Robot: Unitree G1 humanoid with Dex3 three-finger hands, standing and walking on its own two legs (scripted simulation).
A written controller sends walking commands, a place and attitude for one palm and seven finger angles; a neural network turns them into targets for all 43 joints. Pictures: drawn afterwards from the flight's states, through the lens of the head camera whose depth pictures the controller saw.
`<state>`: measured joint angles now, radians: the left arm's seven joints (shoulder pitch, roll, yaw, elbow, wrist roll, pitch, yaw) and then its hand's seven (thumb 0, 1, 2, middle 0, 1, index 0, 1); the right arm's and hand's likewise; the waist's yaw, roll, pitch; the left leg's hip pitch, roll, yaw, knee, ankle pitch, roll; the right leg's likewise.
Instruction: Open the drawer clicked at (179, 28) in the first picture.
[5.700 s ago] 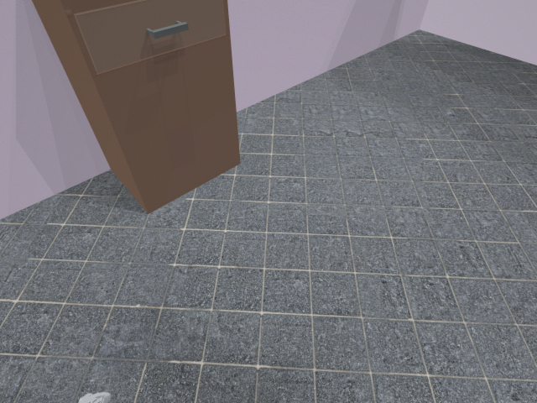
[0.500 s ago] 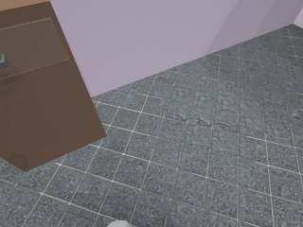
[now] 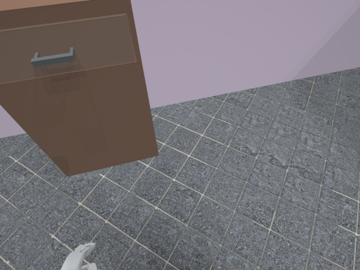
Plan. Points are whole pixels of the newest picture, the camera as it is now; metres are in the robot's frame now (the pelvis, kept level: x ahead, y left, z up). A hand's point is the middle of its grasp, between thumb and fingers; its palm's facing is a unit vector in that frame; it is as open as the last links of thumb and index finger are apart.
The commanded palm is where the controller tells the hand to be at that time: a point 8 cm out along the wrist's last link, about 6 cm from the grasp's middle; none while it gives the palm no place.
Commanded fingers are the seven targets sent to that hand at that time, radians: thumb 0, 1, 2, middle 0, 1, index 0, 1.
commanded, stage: turn to face it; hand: left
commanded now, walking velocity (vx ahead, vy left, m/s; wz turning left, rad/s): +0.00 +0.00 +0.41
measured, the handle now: (54, 56) +0.76 +0.46 +0.05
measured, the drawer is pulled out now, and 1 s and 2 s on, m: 0.00 0.00 0.00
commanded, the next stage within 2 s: take the last steps up to it in 0.26 s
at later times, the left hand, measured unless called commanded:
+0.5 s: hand out of the picture -0.06 +0.21 -0.18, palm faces +0.27 -0.94 -0.22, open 7.4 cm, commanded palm none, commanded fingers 0.00 0.90 0.90 -0.20 -0.30 -0.20 -0.30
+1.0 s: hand out of the picture +0.13 +0.24 -0.16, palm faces +0.19 -0.97 -0.18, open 7.4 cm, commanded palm none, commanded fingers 0.00 0.90 0.90 -0.20 -0.30 -0.20 -0.30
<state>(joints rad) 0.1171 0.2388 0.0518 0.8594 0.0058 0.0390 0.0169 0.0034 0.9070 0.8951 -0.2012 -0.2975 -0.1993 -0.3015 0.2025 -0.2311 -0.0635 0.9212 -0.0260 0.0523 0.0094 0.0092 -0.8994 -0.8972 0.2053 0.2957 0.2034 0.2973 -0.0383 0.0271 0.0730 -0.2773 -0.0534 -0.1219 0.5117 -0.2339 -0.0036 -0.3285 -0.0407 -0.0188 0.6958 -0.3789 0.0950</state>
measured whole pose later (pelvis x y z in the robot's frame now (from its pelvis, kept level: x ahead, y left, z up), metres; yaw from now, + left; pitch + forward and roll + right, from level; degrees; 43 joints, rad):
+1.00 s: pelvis +0.08 +0.05 +0.00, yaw +14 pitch -2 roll +1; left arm 0.14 0.17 0.04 1.03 0.02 0.02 -0.02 0.00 0.91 0.90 -0.20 -0.30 -0.20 -0.30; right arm 0.51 -0.11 -0.02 1.15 -0.03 -0.05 -0.03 0.01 -0.90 -0.90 0.20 0.30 0.20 0.30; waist -0.07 0.00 0.05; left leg 0.11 -0.04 0.05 0.27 -0.34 0.04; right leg -0.52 -0.10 -0.09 0.81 -0.25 0.03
